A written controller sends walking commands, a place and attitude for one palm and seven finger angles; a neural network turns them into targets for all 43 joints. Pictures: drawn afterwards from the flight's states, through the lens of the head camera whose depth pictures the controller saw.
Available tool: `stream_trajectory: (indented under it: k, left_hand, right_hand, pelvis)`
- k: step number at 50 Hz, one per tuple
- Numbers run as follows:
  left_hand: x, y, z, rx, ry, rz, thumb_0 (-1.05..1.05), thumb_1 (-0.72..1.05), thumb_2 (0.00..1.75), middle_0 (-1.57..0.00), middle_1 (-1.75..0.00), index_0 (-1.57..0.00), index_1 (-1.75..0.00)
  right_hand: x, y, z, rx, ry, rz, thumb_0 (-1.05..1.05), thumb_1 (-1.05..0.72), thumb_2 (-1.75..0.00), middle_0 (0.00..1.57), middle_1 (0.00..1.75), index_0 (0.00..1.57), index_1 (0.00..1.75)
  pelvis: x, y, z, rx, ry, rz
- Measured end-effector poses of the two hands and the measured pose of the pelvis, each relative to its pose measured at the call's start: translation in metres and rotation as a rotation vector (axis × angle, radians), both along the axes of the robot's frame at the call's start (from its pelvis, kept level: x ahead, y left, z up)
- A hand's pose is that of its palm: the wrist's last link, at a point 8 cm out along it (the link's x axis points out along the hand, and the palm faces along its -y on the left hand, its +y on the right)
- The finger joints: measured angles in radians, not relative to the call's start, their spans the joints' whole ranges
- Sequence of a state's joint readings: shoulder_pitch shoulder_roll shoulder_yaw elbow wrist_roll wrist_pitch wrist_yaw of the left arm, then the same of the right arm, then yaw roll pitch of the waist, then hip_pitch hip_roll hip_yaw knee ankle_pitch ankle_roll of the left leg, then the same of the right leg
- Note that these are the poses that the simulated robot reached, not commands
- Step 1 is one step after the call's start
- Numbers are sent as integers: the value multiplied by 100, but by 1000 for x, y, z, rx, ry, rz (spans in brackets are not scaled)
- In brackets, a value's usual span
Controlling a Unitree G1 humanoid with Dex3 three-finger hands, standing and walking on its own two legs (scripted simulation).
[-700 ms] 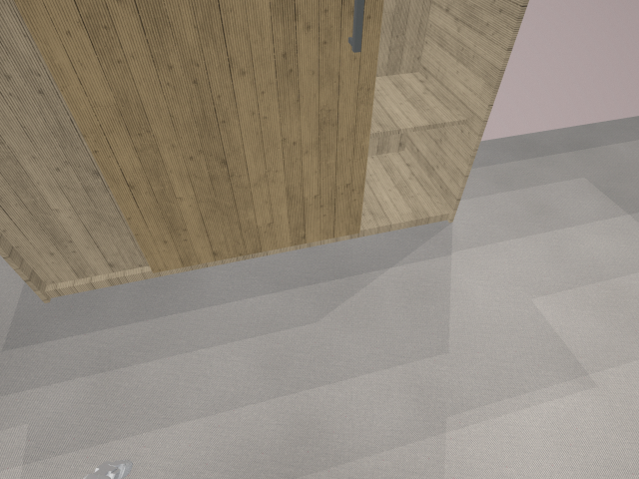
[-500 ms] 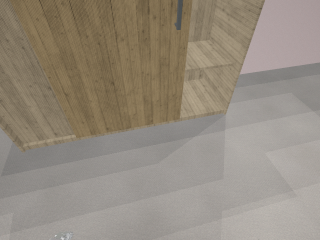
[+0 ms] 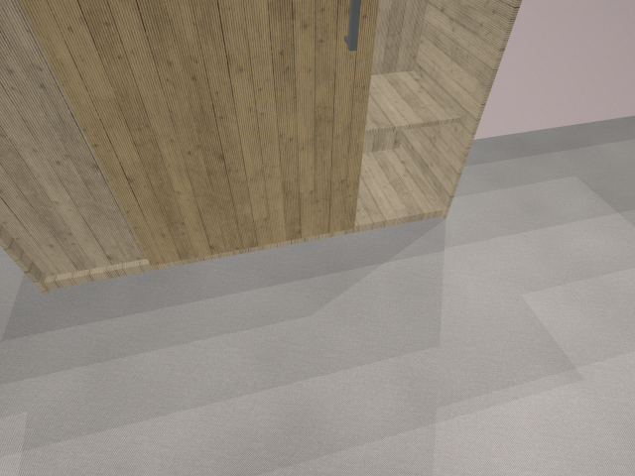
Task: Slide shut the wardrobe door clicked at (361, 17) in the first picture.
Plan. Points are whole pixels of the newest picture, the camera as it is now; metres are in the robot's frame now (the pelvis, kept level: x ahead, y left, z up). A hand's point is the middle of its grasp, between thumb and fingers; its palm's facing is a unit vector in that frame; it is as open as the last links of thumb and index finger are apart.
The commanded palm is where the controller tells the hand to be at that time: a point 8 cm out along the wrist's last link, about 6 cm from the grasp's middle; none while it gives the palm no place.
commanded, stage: stand and wait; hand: left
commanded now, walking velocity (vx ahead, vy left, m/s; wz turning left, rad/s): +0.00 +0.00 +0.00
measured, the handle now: (351, 15) +1.17 -0.02 +0.14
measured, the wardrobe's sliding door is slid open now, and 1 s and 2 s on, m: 0.44 0.44 0.44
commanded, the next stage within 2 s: look at it before walking up in 0.12 s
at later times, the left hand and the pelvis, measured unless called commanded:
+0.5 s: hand out of the picture +0.08 +0.25 -0.15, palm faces -0.03 -0.94 -0.33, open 7.4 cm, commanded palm none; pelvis +0.00 +0.01 +0.00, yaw +0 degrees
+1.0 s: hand out of the picture +0.08 +0.26 -0.16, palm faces -0.04 -0.94 -0.34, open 7.4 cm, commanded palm none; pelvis +0.01 +0.01 +0.00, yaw -3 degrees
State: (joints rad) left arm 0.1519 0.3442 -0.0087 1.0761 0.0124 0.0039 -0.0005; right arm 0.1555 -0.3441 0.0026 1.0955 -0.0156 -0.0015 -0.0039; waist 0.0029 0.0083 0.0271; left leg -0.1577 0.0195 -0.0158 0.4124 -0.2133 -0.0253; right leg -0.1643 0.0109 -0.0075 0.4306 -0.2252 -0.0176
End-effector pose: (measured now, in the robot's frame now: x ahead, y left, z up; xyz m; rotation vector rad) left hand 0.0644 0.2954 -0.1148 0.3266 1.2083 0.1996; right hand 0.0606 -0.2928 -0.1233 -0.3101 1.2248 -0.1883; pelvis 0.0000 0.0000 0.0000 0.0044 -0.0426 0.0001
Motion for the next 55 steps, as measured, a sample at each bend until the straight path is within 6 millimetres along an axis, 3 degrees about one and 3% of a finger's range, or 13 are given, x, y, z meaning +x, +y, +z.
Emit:
stream_trajectory:
  k: [27,47,51,55]
  left_hand:
    - [5,4,-3,-18,5,-8,1,90,90,-20,-29,-20,-30]
    - [14,10,-1,-8,1,-8,1,90,90,-20,-29,-20,-30]
    - [12,2,-8,-15,28,-23,1,90,90,-20,-29,-20,-29]
    - [9,-13,-18,-42,63,-56,1,90,90,-20,-29,-20,-29]
  right_hand:
    - [7,9,5,-3,-2,4,0,-91,-90,21,30,20,30]
    - [27,14,8,-5,-41,3,0,-91,-90,21,30,20,30]
    - [21,20,3,7,-61,-36,0,-91,-90,20,30,20,30]
    - [4,28,-8,40,-59,-87,0,-91,-90,20,30,20,30]
  pelvis:
    - [2,7,2,-3,9,-2]
    - [9,12,2,-2,8,-20]
    - [6,11,-1,2,12,-60]
    - [0,8,-8,17,16,-103]
